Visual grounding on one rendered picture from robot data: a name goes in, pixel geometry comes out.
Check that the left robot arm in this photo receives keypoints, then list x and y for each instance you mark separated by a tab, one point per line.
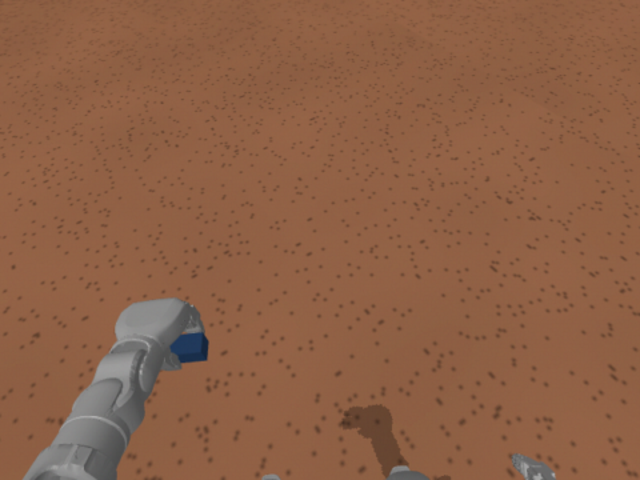
93	438

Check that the left robot hand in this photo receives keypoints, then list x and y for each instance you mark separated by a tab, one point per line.
162	320

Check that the right robot hand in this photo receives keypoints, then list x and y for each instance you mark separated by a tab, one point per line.
531	469

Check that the small box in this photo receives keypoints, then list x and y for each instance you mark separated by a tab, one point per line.
191	347

